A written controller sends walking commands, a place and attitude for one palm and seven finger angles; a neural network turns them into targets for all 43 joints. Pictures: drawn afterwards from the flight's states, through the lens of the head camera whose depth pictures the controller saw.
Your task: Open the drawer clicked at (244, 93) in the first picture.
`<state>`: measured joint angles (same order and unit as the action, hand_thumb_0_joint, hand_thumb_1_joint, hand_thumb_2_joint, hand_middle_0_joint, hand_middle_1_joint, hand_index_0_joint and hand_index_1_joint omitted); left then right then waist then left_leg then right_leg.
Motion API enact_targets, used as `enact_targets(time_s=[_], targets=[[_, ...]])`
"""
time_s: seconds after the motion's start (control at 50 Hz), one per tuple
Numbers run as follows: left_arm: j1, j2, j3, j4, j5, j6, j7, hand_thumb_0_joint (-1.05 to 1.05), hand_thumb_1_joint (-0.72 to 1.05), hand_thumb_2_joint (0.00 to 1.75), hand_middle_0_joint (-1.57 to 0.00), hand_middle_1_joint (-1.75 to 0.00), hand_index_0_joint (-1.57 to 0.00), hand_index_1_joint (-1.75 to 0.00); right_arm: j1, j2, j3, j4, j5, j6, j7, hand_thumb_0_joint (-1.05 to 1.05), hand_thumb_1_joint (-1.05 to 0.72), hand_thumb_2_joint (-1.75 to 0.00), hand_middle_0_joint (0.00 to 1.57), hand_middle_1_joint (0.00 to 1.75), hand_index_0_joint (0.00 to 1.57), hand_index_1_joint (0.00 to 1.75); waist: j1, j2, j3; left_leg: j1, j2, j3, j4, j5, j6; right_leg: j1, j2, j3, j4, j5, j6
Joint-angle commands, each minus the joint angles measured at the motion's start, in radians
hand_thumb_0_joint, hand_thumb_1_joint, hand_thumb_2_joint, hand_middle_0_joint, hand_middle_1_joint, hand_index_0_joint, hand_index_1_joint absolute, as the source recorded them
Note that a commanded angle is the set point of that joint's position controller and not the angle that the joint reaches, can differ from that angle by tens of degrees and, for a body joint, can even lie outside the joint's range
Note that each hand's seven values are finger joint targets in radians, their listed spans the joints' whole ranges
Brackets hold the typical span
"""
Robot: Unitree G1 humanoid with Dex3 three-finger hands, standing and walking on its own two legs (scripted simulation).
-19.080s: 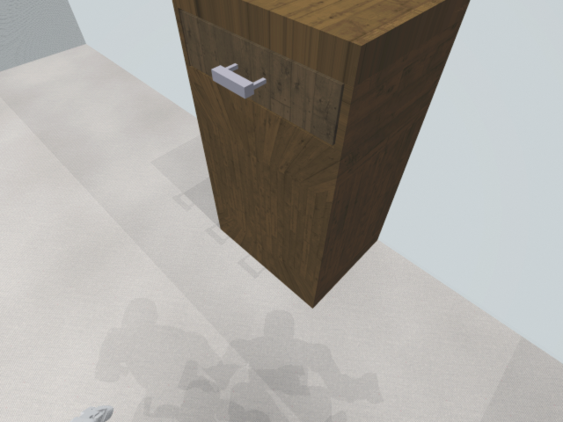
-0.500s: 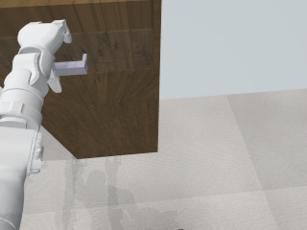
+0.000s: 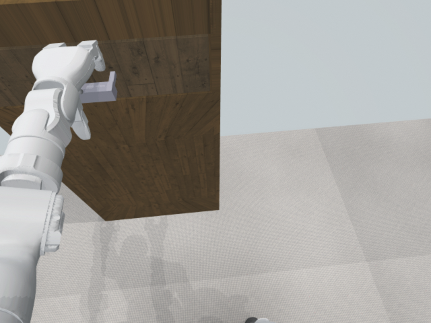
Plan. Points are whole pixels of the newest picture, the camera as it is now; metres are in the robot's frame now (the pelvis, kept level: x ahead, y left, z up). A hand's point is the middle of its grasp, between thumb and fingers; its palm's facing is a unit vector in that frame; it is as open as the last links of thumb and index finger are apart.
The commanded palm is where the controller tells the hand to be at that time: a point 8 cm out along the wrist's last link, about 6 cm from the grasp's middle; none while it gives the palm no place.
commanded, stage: lower the fingers behind the handle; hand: left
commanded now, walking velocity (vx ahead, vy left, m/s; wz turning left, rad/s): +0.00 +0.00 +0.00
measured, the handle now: (88, 85) +0.57 +0.23 +0.09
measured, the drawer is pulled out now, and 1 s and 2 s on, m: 0.00 0.00 0.00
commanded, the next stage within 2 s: lift the fingers back up to retry in 1.20 s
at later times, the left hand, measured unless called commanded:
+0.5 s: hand (90, 98) +0.52 +0.22 +0.10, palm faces -0.02 +0.00 -1.00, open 13.8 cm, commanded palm +0.50 +0.23 +0.14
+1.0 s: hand (90, 97) +0.53 +0.22 +0.10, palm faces -0.01 +0.00 -1.00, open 13.7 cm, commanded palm +0.51 +0.23 +0.12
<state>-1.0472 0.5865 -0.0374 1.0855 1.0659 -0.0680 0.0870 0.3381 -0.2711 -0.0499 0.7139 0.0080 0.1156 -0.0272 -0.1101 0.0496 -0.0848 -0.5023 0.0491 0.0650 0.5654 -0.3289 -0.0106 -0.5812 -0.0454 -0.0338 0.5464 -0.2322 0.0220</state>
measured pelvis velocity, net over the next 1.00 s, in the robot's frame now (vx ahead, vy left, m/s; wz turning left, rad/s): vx -0.02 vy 0.00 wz -0.01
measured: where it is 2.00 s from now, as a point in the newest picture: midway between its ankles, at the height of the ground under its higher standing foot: outside the picture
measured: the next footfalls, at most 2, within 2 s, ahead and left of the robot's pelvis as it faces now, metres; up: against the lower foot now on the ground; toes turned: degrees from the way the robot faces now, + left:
none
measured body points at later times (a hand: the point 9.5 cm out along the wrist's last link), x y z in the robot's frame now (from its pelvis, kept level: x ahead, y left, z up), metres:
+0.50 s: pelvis +0.00 +0.00 +0.00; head +0.09 -0.01 +0.44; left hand +0.52 +0.21 +0.15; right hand +0.00 -0.28 -0.14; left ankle -0.05 +0.12 -0.73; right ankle +0.01 -0.14 -0.73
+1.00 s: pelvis -0.02 +0.00 -0.01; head +0.09 -0.01 +0.42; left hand +0.52 +0.21 +0.15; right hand -0.02 -0.28 -0.14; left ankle -0.05 +0.12 -0.73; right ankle +0.01 -0.14 -0.73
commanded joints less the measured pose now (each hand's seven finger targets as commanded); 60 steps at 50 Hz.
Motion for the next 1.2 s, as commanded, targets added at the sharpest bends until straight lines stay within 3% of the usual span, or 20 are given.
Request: enact_targets(time_s=[0.0,0.08,0.1,0.16,0.22,0.32,0.38,0.4,0.5,0.64,0.7,0.76,0.78,0.9,0.94,0.98,1.06,1.1,1.12,1.18], targets=[[-0.540,0.267,0.052,-0.185,0.004,-0.002,0.043,0.00,-0.50,0.30,-0.30,-1.20,-0.30,-1.20,0.131,-0.169,-0.052,-0.053,-0.002,-0.025,-0.020,0.00,-0.90,-0.90,0.20,0.30,0.20,0.30,-0.034,-0.017,-0.435,0.154,-0.057,-0.014,-0.008,0.434,0.047,0.269,0.067,0.004,-0.001,0.354,-0.038],[-0.527,0.252,0.051,-0.216,0.008,-0.023,0.047,0.00,-0.50,0.30,-0.30,-1.20,-0.30,-1.20,0.140,-0.160,-0.058,-0.058,-0.009,-0.031,-0.019,0.00,-0.90,-0.90,0.20,0.30,0.20,0.30,-0.023,0.039,-0.487,0.191,-0.055,-0.016,0.013,0.491,0.044,0.255,0.068,0.006,0.016,0.375,-0.039],[-0.503,0.272,0.078,-0.204,0.005,-0.028,0.049,0.00,-0.50,0.30,-0.30,-1.20,-0.30,-1.20,0.145,-0.162,-0.057,-0.058,-0.011,-0.029,-0.019,0.00,-0.90,-0.90,0.20,0.30,0.20,0.30,-0.017,0.009,-0.492,0.181,-0.055,-0.021,0.018,0.523,0.044,0.273,0.070,0.002,0.022,0.395,-0.039],[-0.477,0.230,0.047,-0.169,0.004,-0.015,0.064,0.00,-0.50,0.30,-0.30,-1.20,-0.30,-1.20,0.139,-0.162,-0.054,-0.056,-0.009,-0.028,-0.015,0.00,-0.90,-0.90,0.20,0.30,0.20,0.30,-0.022,-0.004,-0.428,0.143,-0.052,-0.016,0.012,0.465,0.042,0.238,0.070,-0.003,0.020,0.361,-0.037],[-0.487,0.282,0.079,-0.163,0.016,-0.007,0.087,0.00,-0.50,0.30,-0.30,-1.20,-0.30,-1.20,0.141,-0.167,-0.052,-0.057,-0.007,-0.028,-0.016,0.00,-0.90,-0.90,0.20,0.30,0.20,0.30,-0.020,-0.005,-0.443,0.117,-0.057,-0.015,0.013,0.436,0.043,0.247,0.069,0.002,0.025,0.352,-0.037],[-0.478,0.277,0.086,-0.181,0.026,0.000,0.110,0.00,-0.50,0.30,-0.30,-1.20,-0.30,-1.20,0.152,-0.164,-0.059,-0.056,-0.016,-0.034,-0.013,0.00,-0.90,-0.90,0.20,0.30,0.20,0.30,-0.018,0.012,-0.501,0.135,-0.056,-0.015,0.030,0.487,0.043,0.264,0.070,0.003,0.041,0.388,-0.036],[-0.435,0.222,0.048,-0.144,0.023,0.023,0.107,0.00,-0.50,0.30,-0.30,-1.20,-0.30,-1.20,0.150,-0.164,-0.059,-0.052,-0.013,-0.031,-0.007,0.00,-0.90,-0.90,0.20,0.30,0.20,0.30,-0.024,0.019,-0.451,0.139,-0.052,-0.011,0.029,0.478,0.040,0.224,0.074,-0.004,0.033,0.364,-0.037],[-0.437,0.239,0.065,-0.138,0.018,0.023,0.105,0.00,-0.50,0.30,-0.30,-1.20,-0.30,-1.20,0.154,-0.169,-0.058,-0.048,-0.012,-0.030,-0.009,0.00,-0.90,-0.90,0.20,0.30,0.20,0.30,-0.027,-0.023,-0.448,0.123,-0.052,-0.010,0.028,0.471,0.043,0.244,0.072,-0.005,0.032,0.376,-0.036],[-0.384,0.260,0.077,-0.110,0.025,0.027,0.098,0.00,-0.50,0.30,-0.30,-1.20,-0.30,-1.20,0.146,-0.171,-0.053,-0.054,-0.011,-0.029,-0.014,0.00,-0.90,-0.90,0.20,0.30,0.20,0.30,-0.013,-0.026,-0.437,0.086,-0.057,-0.002,0.022,0.426,0.045,0.261,0.069,0.001,0.032,0.365,-0.037],[-0.364,0.244,0.045,-0.040,0.038,0.033,0.098,0.00,-0.50,0.30,-0.30,-1.20,-0.30,-1.20,0.147,-0.177,-0.046,-0.052,-0.005,-0.034,-0.019,0.00,-0.90,-0.90,0.20,0.30,0.20,0.30,-0.032,-0.054,-0.347,0.032,-0.053,-0.001,0.019,0.325,0.043,0.194,0.067,-0.002,0.031,0.286,-0.033],[-0.373,0.256,0.055,-0.037,0.038,0.034,0.102,0.00,-0.50,0.30,-0.30,-1.20,-0.30,-1.20,0.153,-0.180,-0.048,-0.054,-0.006,-0.039,-0.020,0.00,-0.90,-0.90,0.20,0.30,0.20,0.30,-0.033,-0.048,-0.374,0.027,-0.056,0.004,0.029,0.312,0.044,0.194,0.066,0.004,0.035,0.277,-0.033],[-0.370,0.252,0.030,0.024,0.049,0.051,0.100,0.00,-0.50,0.30,-0.30,-1.20,-0.30,-1.20,0.155,-0.183,-0.041,-0.052,-0.002,-0.041,-0.023,0.00,-0.90,-0.90,0.20,0.30,0.20,0.30,-0.049,-0.060,-0.322,-0.016,-0.056,0.004,0.035,0.256,0.042,0.150,0.064,0.003,0.037,0.234,-0.029],[-0.366,0.233,0.017,0.033,0.048,0.055,0.099,0.00,-0.50,0.30,-0.30,-1.20,-0.30,-1.20,0.161,-0.184,-0.042,-0.054,-0.001,-0.043,-0.022,0.00,-0.90,-0.90,0.20,0.30,0.20,0.30,-0.052,-0.057,-0.321,-0.019,-0.056,0.003,0.037,0.248,0.042,0.138,0.065,0.003,0.040,0.224,-0.030],[-0.424,0.277,0.037,0.027,0.047,0.062,0.086,0.00,-0.50,0.30,-0.30,-1.20,-0.30,-1.20,0.181,-0.188,-0.040,-0.060,-0.002,-0.046,-0.024,0.00,-0.90,-0.90,0.20,0.30,0.20,0.30,-0.056,-0.054,-0.392,-0.024,-0.058,-0.002,0.057,0.254,0.045,0.154,0.065,0.009,0.056,0.237,-0.029],[-0.394,0.299,0.047,0.044,0.048,0.063,0.077,0.00,-0.50,0.30,-0.30,-1.20,-0.30,-1.20,0.178,-0.189,-0.035,-0.066,0.000,-0.045,-0.026,0.00,-0.90,-0.90,0.20,0.30,0.20,0.30,-0.050,-0.059,-0.384,-0.046,-0.058,0.003,0.060,0.228,0.045,0.155,0.064,0.011,0.057,0.223,-0.026],[-0.396,0.275,0.026,0.048,0.050,0.061,0.069,0.00,-0.50,0.30,-0.30,-1.20,-0.30,-1.20,0.178,-0.188,-0.034,-0.072,0.003,-0.045,-0.027,0.00,-0.90,-0.90,0.20,0.30,0.20,0.30,-0.055,-0.055,-0.361,-0.053,-0.057,0.000,0.058,0.208,0.044,0.131,0.065,0.007,0.055,0.196,-0.026],[-0.420,0.266,0.007,0.081,0.048,0.062,0.062,0.00,-0.50,0.30,-0.30,-1.20,-0.30,-1.20,0.189,-0.193,-0.031,-0.068,0.007,-0.051,-0.032,0.00,-0.90,-0.90,0.20,0.30,0.20,0.30,-0.079,-0.072,-0.308,-0.074,-0.053,-0.006,0.056,0.151,0.046,0.078,0.066,0.004,0.047,0.132,-0.025],[-0.459,0.302,0.027,0.062,0.053,0.055,0.061,0.00,-0.50,0.30,-0.30,-1.20,-0.30,-1.20,0.198,-0.198,-0.031,-0.064,0.006,-0.051,-0.033,0.00,-0.90,-0.90,0.20,0.30,0.20,0.30,-0.077,-0.046,-0.335,-0.066,-0.053,-0.008,0.061,0.160,0.046,0.074,0.066,0.007,0.056,0.131,-0.028],[-0.447,0.281,0.010,0.072,0.054,0.056,0.059,0.00,-0.50,0.30,-0.30,-1.20,-0.30,-1.20,0.203,-0.192,-0.030,-0.068,0.005,-0.053,-0.031,0.00,-0.90,-0.90,0.20,0.30,0.20,0.30,-0.074,-0.028,-0.344,-0.063,-0.054,-0.008,0.063,0.158,0.046,0.069,0.066,0.006,0.057,0.124,-0.028],[-0.451,0.282,0.013,0.066,0.051,0.054,0.059,0.00,-0.50,0.30,-0.30,-1.20,-0.30,-1.20,0.211,-0.194,-0.031,-0.068,0.005,-0.054,-0.032,0.00,-0.90,-0.90,0.20,0.30,0.20,0.30,-0.081,-0.051,-0.359,-0.067,-0.053,-0.009,0.071,0.154,0.048,0.070,0.068,0.008,0.058,0.125,-0.026]])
